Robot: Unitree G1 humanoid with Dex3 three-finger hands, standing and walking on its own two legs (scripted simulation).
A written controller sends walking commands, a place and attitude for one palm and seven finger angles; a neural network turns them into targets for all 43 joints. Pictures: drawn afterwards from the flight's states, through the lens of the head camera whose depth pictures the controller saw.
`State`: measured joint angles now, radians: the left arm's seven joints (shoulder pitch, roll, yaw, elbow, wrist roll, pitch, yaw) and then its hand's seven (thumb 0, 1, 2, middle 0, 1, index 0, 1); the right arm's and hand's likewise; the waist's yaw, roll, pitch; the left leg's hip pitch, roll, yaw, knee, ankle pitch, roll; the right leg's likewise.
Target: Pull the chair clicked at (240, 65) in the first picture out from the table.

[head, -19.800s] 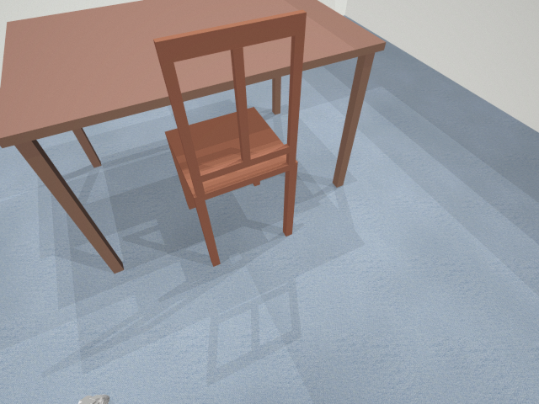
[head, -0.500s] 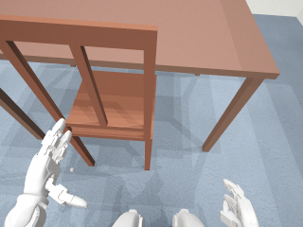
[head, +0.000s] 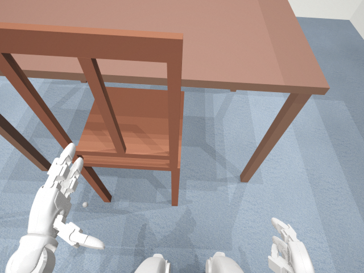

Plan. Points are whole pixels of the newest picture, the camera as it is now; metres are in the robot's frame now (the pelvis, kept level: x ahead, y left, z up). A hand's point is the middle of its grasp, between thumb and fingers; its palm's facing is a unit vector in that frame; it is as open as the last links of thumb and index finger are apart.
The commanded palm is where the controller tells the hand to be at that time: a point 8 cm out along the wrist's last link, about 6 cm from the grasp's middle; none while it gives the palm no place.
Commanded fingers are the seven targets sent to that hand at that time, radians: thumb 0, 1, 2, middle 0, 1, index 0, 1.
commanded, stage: raise the hand toward the chair's back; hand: left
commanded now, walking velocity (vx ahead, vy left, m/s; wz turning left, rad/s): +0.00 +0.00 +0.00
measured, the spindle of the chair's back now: (108, 115) +0.47 +0.22 +0.02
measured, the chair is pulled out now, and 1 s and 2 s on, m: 0.00 0.00 0.00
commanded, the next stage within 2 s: aim the fingers beside a spindle in 0.02 s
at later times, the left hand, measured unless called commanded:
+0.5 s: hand (91, 196) +0.26 +0.20 +0.03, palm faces +0.00 -1.00 -0.05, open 16.9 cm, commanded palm +0.24 +0.26 +0.03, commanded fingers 0.00 -0.50 0.30 -0.06 -0.08 -0.06 -0.08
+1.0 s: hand (101, 182) +0.30 +0.20 +0.01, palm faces -0.02 -1.00 -0.04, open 16.9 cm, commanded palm +0.28 +0.26 +0.01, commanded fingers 0.00 -0.50 0.30 -0.06 -0.08 -0.06 -0.08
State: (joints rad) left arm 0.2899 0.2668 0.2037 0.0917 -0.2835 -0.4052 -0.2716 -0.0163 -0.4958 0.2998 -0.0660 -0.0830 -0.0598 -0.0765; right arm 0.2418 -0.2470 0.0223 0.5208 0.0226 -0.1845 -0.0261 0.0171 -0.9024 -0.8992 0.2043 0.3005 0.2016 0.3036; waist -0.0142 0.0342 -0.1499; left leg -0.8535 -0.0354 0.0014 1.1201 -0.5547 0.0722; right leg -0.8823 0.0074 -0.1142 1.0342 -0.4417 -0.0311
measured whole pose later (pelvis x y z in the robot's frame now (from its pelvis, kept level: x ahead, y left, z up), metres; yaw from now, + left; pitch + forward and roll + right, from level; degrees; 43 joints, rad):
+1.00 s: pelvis -0.01 +0.00 -0.02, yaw -1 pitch +20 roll -3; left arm 0.00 0.28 0.23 0.34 -0.26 -0.43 -0.29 -0.02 -0.50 0.30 -0.07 -0.08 -0.06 -0.08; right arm 0.23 -0.26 0.02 0.55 0.02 -0.15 -0.02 0.02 -0.90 -0.90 0.20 0.30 0.20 0.30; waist -0.03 0.03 -0.16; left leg -0.99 -0.03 0.01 1.21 -0.57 0.07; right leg -1.02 0.01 -0.11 1.13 -0.46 -0.04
